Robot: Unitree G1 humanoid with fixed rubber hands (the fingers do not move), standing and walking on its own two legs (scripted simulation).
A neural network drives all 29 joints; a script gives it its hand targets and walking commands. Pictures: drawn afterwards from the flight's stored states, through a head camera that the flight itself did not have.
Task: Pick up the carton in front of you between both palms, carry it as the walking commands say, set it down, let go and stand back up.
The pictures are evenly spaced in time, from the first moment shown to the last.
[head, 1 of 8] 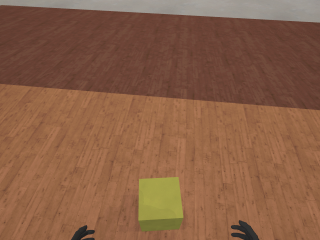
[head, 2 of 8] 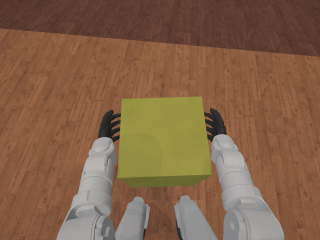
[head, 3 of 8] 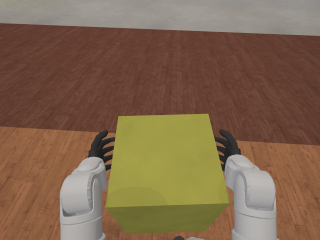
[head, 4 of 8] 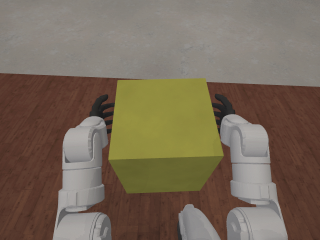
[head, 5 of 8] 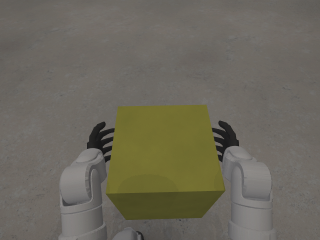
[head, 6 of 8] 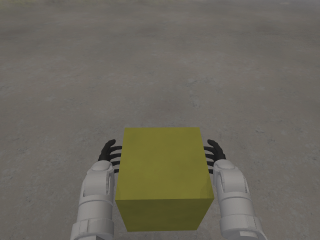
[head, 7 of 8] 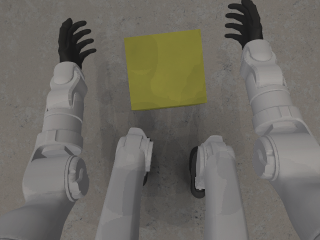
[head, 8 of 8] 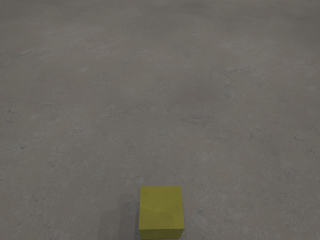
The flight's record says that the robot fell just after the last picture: no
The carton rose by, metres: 0.68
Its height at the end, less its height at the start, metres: -0.44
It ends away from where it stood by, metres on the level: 5.41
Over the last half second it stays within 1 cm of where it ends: yes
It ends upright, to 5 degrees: yes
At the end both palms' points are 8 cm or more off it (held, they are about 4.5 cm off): yes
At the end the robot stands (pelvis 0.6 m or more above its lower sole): yes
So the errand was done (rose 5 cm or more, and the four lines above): yes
